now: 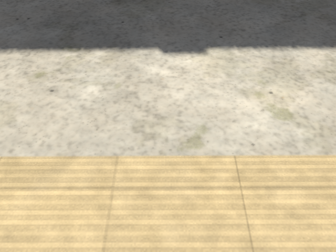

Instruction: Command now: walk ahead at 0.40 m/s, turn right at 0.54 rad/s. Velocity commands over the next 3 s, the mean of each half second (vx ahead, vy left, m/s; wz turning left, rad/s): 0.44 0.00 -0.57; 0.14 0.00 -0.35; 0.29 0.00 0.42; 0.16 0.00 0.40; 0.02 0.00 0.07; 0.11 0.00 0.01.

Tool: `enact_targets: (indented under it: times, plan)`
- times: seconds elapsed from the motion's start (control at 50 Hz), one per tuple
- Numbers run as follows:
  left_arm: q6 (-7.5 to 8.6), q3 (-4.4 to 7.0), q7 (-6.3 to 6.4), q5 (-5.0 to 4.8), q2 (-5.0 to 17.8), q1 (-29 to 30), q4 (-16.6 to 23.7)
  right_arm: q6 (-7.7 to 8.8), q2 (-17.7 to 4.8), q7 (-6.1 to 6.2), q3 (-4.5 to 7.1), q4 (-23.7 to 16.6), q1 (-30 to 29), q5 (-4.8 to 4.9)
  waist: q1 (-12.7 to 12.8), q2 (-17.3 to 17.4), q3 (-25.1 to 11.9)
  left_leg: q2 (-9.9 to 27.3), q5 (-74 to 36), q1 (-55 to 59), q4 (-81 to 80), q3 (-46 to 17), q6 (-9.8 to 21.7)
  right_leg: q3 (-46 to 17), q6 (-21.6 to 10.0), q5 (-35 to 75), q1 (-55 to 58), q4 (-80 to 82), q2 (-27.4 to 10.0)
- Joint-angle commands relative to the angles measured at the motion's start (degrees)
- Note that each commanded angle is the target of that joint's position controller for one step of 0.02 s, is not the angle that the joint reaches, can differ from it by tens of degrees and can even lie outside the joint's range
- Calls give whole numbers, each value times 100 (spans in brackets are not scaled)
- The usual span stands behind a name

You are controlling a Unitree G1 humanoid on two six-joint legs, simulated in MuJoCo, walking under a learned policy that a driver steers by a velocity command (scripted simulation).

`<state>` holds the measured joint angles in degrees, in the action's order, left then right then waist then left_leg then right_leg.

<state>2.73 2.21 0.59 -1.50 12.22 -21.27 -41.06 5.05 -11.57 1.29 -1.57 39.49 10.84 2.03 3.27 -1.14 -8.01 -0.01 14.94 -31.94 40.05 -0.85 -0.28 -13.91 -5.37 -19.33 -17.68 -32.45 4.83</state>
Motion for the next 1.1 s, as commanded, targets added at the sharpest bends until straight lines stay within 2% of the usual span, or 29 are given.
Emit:
enact_targets:
  times: [0.02, 0.04, 0.06, 0.08, 0.1, 0.12, 0.18, 0.2, 0.28, 0.42, 0.46, 0.52, 0.56, 0.58, 0.6, 0.62, 0.64, 0.66, 0.68, 0.72, 0.8, 0.86, 0.94, 1.0, 1.02, 1.04, 1.06, 1.08, 1.1]
  plan:
    - [-89, 177, -40, -29, 516, 548, 475, 160, -531, -21, 415, -82, 599, 138, -841, -765, 306, 153, -290, 2509, -1246, -256, 284, -925, -580, -1257, -1424, 153, -731]
    - [-87, 22, -149, 18, -3, 527, 569, 162, -913, -30, 540, 50, 1491, 1, -1108, 118, -396, 1193, 699, 3886, -1579, -1407, 523, -103, -263, -959, -2114, -1780, -276]
    - [63, -119, -237, 90, -420, 584, 694, 125, -1228, -37, 581, -53, 1827, -252, -1022, 1030, -371, 2147, 1573, 4520, -2001, -3257, 849, 352, -86, -995, -3429, -3475, 215]
    - [154, -23, -324, -63, 23, 237, 785, 159, -1439, -42, 661, -134, 1580, -343, -680, 1727, -317, 2672, 3326, 4025, -2789, -5072, 1462, 392, 86, -661, -4027, -4641, -146]
    - [161, 64, -300, -67, 400, 386, 687, 186, -1053, -39, 556, -157, 1052, -202, -580, 1324, 483, 2481, 3495, 3240, -2856, -4484, 1383, 396, 218, -83, -4188, -5263, -498]
    - [104, 97, -261, -9, 512, 512, 690, 153, -850, -18, 476, -188, 847, -176, -582, 938, 919, 2002, 2714, 2704, -2799, -3272, 1158, 534, 414, 473, -4045, -5341, -582]
    - [-33, 185, -165, 31, 646, 837, 749, 163, -461, -32, 342, 57, 728, -335, -465, 993, 1267, 1285, 719, 1913, -2917, -1349, 757, 655, 534, 1256, -3503, -5016, -819]
    - [-83, 126, -190, 41, 410, 876, 768, 166, -427, -21, 348, 205, 970, -300, -519, 1094, 1162, 1231, 311, 2131, -2834, -1106, 735, 680, 547, 1279, -3667, -5095, -842]
    - [-57, 104, -251, -39, 347, 1214, 766, 237, -642, 8, 401, 479, 1360, -409, -611, 682, 958, 1368, -991, 2712, -2824, -474, 799, 574, 424, 1761, -4070, -4390, -885]
    - [-27, 21, -497, -116, 75, 2595, 1095, 120, -847, 80, 402, 753, 1741, -295, -1010, 503, 1352, 1547, -2074, 3269, -3050, 499, 657, 1476, 386, 2024, -3488, -1889, -946]
    - [-12, 7, -582, -112, 2, 2748, 1179, 37, -953, 87, 414, 790, 1656, -243, -939, 486, 1523, 1473, -3368, 3319, -2829, 869, 551, 1825, 272, 1865, -2909, -1093, -793]
    - [-26, 158, -645, 19, 311, 2217, 1112, -53, -1363, 176, 538, 793, 1578, -135, -558, 1046, 1023, 1431, -6226, 3595, -1772, 1158, 443, 2344, 69, 1548, -1486, -605, -172]
    - [-46, 430, -583, 61, 869, 801, 773, -90, -1426, 193, 601, 667, 1316, -98, 193, 1062, 359, 1242, -6247, 3220, 8, 1231, 292, 2208, -309, 1957, 293, 365, 119]
    - [-79, 560, -404, 117, 1183, 91, 634, 9, -1346, 159, 593, 493, 1143, -92, 584, 824, 26, 861, -4577, 1989, 1469, 1206, 54, 1481, -582, 2855, 1812, 803, -289]
    - [-110, 502, -170, 224, 1579, 149, 646, 150, -447, 55, 361, 210, 1519, -530, -129, -884, -600, 99, 2538, -373, 3751, 927, -92, -318, -1131, 6701, 3818, -578, -1918]
    - [-12, 441, -129, 432, 1561, 192, 887, 293, -619, -46, 275, 129, 1965, -336, -93, -975, -2355, -153, 2632, -884, 5043, -455, -165, -2497, -2400, 6217, 4476, 84, -3055]
    - [-31, 454, -123, 347, 1287, 340, 979, 308, -1062, -39, 389, 55, 1164, -228, 267, -294, -2027, 76, 1795, -923, 5115, -707, -173, -1900, -2102, 5449, 3691, 546, -2532]
    - [-29, 374, -111, 131, 1095, 705, 920, 269, -979, 32, 369, -157, 748, -198, 33, -79, -1108, 226, 1143, -1219, 4761, -500, -195, -1183, -1739, 4689, 2816, 759, -2177]
    - [-28, 320, -110, 3, 982, 980, 956, 188, -995, 103, 390, -115, 724, -290, -240, 400, -582, 384, 887, -1104, 4395, -422, -237, -868, -1443, 4217, 1850, 984, -1914]
    - [-38, 299, -138, 98, 968, 1216, 956, -16, -1074, 175, 460, -232, 779, -302, -601, 147, -114, 488, 661, -582, 3907, -463, -305, -596, -1355, 3805, 489, 1300, -1676]
    - [50, 262, -120, 265, 976, 1245, 743, -165, -714, 249, 383, -72, 875, -386, -729, -59, -219, 420, 140, -154, 2684, -221, -455, 232, -1193, 4791, -338, 1170, -1409]
    - [-2, 155, -79, 245, 733, 1227, 522, -183, -454, 181, 279, -57, 576, -341, -621, -384, -376, 543, -702, 435, 1460, -221, -402, 721, -916, 4038, -395, 1165, -1246]
    - [-3, 137, -157, 313, 750, 1104, 290, -253, -719, 71, 379, -208, 88, -202, -334, -627, -66, 460, -759, 1003, 408, -184, -245, 622, -811, 2560, -392, 1190, -1490]
    - [-80, 172, -61, 188, 846, 988, 193, -260, -891, -1, 493, -372, 24, -261, -332, -580, 191, 201, -892, 1191, -760, 36, 57, 496, -468, 1775, 5, 652, -1432]
    - [-97, 175, 11, 157, 791, 753, 166, -265, -1145, 0, 549, -501, -59, -294, -183, -225, 341, 506, -2303, 1238, -897, -413, 255, 567, -183, 1352, -21, 308, -1217]
    - [-107, 194, 58, 241, 730, 280, 142, -309, -1350, 7, 618, -563, -19, -303, 150, 584, 248, 806, -2319, 1511, -981, -908, 553, 1031, 111, -18, -390, -236, -644]
    - [-103, 175, 104, 273, 599, 556, 254, -375, -1269, 0, 672, -487, 328, -191, -73, 1448, 238, 1050, -789, 1778, -1435, -1583, 1025, 1798, 482, -740, -1046, -1073, -79]
    - [-97, 195, 94, 201, 649, 1090, 430, -405, -1295, -12, 716, -367, 965, -161, -539, 1801, 315, 1491, 1262, 2059, -2180, -2853, 1513, 1778, 553, -1097, -1745, -1683, 54]
    - [-88, 242, 62, 76, 707, 1605, 585, -373, -1247, 9, 709, -312, 1345, -260, -828, 1715, 517, 1760, 2440, 2191, -2693, -3752, 1744, 1231, 503, -1488, -2352, -2554, -142]
